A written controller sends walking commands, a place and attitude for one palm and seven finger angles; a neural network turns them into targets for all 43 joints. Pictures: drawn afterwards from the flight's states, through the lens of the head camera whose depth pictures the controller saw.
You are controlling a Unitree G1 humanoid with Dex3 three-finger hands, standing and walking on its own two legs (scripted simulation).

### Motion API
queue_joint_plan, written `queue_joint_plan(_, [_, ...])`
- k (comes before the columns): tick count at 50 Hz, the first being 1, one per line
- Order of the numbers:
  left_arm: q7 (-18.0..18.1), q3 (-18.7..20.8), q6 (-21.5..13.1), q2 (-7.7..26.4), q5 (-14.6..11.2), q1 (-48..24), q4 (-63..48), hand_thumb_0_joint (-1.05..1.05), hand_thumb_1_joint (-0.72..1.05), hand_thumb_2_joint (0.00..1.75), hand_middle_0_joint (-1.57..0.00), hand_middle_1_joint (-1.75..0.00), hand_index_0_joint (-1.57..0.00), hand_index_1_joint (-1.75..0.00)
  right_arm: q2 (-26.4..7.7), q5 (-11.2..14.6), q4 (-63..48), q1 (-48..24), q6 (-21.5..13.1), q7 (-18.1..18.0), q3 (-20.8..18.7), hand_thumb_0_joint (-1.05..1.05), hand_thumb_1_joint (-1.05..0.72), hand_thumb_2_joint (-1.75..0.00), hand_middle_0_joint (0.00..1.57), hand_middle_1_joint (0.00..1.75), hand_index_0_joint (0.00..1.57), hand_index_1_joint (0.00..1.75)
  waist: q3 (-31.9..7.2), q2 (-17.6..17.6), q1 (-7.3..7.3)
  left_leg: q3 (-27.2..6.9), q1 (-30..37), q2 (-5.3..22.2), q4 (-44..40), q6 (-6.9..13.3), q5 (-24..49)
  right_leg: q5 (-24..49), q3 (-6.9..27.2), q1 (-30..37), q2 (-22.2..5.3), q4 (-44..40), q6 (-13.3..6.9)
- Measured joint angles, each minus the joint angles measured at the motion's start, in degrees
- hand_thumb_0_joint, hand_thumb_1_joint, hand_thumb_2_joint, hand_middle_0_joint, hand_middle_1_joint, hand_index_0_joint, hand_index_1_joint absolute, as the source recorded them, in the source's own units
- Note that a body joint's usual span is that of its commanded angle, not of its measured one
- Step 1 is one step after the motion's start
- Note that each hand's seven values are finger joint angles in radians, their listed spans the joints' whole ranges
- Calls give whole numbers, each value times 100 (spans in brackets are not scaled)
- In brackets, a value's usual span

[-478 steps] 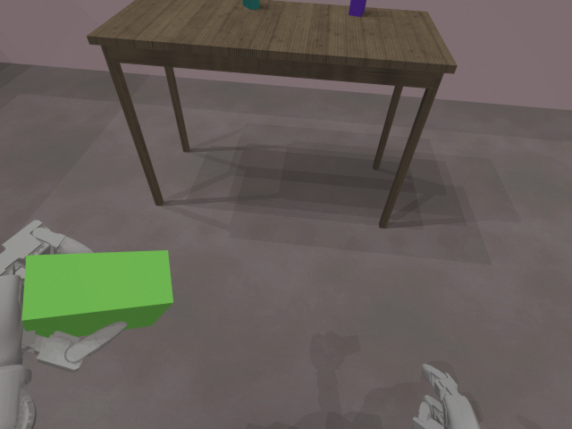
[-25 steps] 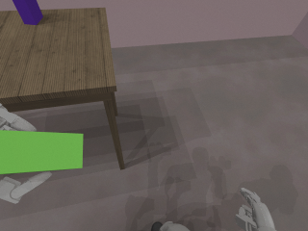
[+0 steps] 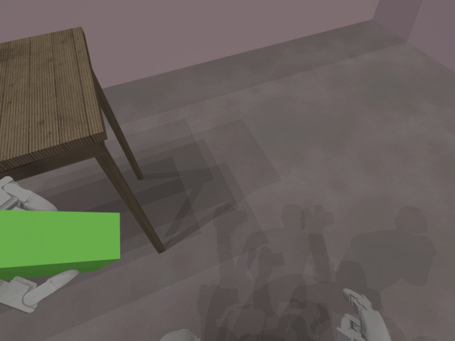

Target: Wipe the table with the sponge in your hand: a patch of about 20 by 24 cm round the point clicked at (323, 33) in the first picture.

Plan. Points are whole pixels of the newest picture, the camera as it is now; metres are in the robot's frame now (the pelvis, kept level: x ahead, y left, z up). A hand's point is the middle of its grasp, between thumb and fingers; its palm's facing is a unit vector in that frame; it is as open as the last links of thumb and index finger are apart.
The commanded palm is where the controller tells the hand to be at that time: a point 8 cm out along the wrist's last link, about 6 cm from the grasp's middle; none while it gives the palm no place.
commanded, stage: take the last steps up to it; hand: left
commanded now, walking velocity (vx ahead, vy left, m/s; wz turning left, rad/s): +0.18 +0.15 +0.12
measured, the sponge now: (73, 245) +0.23 +0.20 +0.13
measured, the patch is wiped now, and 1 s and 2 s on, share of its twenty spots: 0.00 0.00 0.00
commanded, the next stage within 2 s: come to a stop and stand still in 0.94 s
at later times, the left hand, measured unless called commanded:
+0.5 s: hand out of the picture +0.20 +0.28 +0.16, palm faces +0.45 -0.77 -0.45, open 10.3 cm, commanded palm +0.14 +0.33 +0.18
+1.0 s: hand out of the picture +0.28 +0.37 +0.18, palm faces +0.35 -0.78 -0.51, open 10.3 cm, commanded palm +0.21 +0.42 +0.18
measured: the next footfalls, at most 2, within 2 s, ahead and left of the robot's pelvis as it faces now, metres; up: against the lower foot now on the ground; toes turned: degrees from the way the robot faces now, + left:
left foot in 0.20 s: +0.03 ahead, +0.14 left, +0.00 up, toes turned +9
left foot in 0.74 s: +0.10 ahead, +0.23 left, +0.00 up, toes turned +12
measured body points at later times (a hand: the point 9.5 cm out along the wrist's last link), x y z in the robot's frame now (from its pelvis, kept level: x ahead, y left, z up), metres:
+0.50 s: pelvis +0.00 +0.04 -0.01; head +0.01 +0.02 +0.44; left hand +0.17 +0.32 +0.19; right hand +0.18 -0.16 -0.12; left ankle -0.02 +0.13 -0.71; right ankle +0.00 -0.07 -0.74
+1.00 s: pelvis +0.06 +0.13 +0.00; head +0.11 +0.14 +0.44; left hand +0.25 +0.41 +0.20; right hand +0.24 -0.08 -0.10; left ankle +0.06 +0.22 -0.74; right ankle +0.07 +0.03 -0.70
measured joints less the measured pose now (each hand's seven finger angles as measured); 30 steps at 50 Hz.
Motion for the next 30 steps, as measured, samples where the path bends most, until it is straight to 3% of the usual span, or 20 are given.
queue_joint_plan(9, [126, -267, 9, -261, 95, -174, -131, 0, -52, 103, -70, -139, -70, -138, -342, -96, 88, 400, -156, -147, -290, 1, -91, -90, 20, 30, 19, 29, -206, -321, 285, 188, 947, -62, -2154, 276, 134, -39, -189, 0, -221, 120, 120])
queue_joint_plan(11, [142, -314, -7, -315, 116, -318, -96, 0, -52, 103, -70, -139, -70, -138, -300, -105, 54, 395, -205, -197, -306, 1, -91, -90, 20, 30, 19, 29, -223, -360, 335, 213, 1104, -99, -2439, 322, 640, -224, -176, -63, -287, 417, 190])
queue_joint_plan(14, [156, -326, -29, -348, 181, -532, 115, 0, -52, 103, -70, -139, -70, -138, -117, -84, 10, 350, -327, -233, -247, 1, -91, -90, 20, 30, 19, 29, -276, -322, 422, 262, 1120, -104, -2220, 363, 775, -1196, -51, -245, -274, 1311, 323])
queue_joint_plan(17, [132, -319, -18, -333, 219, -711, 407, 0, -52, 103, -70, -139, -70, -138, 125, -75, 17, 323, -457, -191, -111, 1, -91, -90, 20, 30, 19, 29, -406, -128, 411, 188, 1109, -70, -2138, 386, 611, -1539, -132, -287, -249, 1855, 408])
queue_joint_plan(21, [124, -296, 6, -354, 171, -846, 534, 0, -52, 103, -70, -139, -70, -138, 376, -60, 7, 272, -548, -120, 125, 1, -91, -90, 20, 30, 20, 29, -462, 70, 481, 194, 987, -73, -1917, 364, 476, -1278, -319, 212, -264, 834, 454])
queue_joint_plan(22, [113, -307, -11, -374, 175, -893, 547, 0, -52, 103, -70, -139, -70, -138, 401, -60, 13, 236, -543, -102, 165, 1, -91, -90, 20, 30, 20, 29, -434, 149, 495, 177, 897, -46, -1741, 354, 386, -812, -349, 267, -237, 614, 389])
queue_joint_plan(24, [72, -410, -37, -445, 166, -1002, 601, 0, -52, 103, -70, -139, -70, -138, 410, -62, 114, 135, -461, -56, 196, 1, -90, -90, 20, 30, 20, 29, -343, 278, 472, 90, 574, -37, -967, 310, 18, -617, -433, 230, -234, 715, 256])
queue_joint_plan(27, [-15, -531, -77, -545, 111, -1032, 665, 0, -52, 103, -70, -139, -70, -138, 374, -55, 290, 39, -305, 9, 197, 1, -90, -90, 21, 30, 20, 30, -217, 183, 487, 8, -36, -115, 474, 152, -67, -694, -423, 313, -368, 589, 262])
queue_joint_plan(30, [-48, -451, -125, -542, 103, -740, 572, 0, -52, 103, -70, -139, -70, -138, 304, -61, 268, -7, -163, 14, 185, 1, -90, -90, 21, 30, 20, 30, -97, -5, 436, 43, -268, 30, 420, 112, 104, -533, -321, 409, -488, 255, 373])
